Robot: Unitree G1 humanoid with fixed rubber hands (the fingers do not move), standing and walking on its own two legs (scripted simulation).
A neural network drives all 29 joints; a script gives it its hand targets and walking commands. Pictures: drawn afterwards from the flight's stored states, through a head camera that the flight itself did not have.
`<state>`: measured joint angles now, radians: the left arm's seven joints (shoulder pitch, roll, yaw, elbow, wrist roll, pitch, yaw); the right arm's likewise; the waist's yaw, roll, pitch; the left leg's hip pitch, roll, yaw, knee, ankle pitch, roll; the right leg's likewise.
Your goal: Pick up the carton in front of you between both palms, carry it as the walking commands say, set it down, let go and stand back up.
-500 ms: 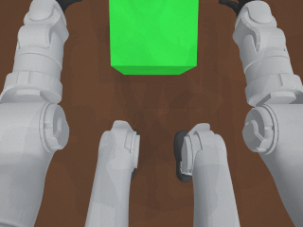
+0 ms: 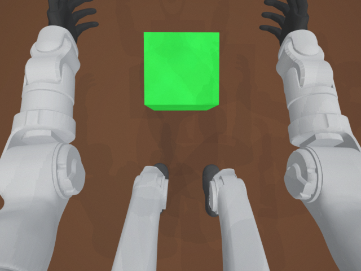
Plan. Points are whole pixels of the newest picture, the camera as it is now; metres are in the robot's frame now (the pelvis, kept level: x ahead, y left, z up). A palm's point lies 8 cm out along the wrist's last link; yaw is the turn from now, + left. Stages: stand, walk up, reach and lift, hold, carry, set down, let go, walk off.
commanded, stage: set down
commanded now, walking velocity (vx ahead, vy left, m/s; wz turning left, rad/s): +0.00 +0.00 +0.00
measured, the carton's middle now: (180, 78) +0.54 +0.03 -0.45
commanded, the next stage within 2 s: let go in 0.14 s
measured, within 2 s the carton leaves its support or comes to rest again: neither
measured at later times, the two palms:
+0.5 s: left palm (13, 60) +0.45 +0.25 +0.01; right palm (351, 68) +0.46 -0.19 +0.00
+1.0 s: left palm out of the picture +0.28 +0.23 +0.12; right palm out of the picture +0.29 -0.23 +0.11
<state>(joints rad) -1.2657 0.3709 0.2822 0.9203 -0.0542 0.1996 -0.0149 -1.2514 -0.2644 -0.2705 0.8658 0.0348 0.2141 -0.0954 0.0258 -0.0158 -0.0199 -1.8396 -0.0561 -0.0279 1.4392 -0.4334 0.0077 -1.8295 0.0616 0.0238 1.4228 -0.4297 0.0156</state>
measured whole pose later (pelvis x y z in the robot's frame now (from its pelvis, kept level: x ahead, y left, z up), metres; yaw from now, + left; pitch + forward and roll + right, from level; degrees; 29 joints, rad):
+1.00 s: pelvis +0.09 -0.01 +0.19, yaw +1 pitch +11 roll +0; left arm 0.11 0.20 0.08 0.50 0.00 -0.01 -0.07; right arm 0.12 -0.20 -0.07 0.48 -0.01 0.00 0.04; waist 0.00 0.00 0.00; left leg -0.43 -0.04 -0.06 0.50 -0.25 0.01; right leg -0.43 0.04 0.05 0.50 -0.26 -0.01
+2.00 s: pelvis +0.12 +0.00 +0.20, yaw +1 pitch +0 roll +0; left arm 0.19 0.34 0.03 0.74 0.04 0.01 0.02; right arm 0.16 -0.34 -0.04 0.77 -0.03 0.00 -0.02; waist 0.00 -0.01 0.00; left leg -0.17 -0.05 -0.05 0.49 -0.31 0.03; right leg -0.17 0.03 0.06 0.48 -0.31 -0.01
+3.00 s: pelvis +0.09 +0.00 +0.21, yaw +1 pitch -2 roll +0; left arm 0.14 0.38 0.01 0.99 0.02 -0.01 0.01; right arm 0.13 -0.38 -0.01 1.01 -0.02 -0.01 -0.02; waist 0.00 0.00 0.02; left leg -0.11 -0.04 -0.05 0.35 -0.20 0.02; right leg -0.10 0.03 0.06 0.35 -0.20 -0.01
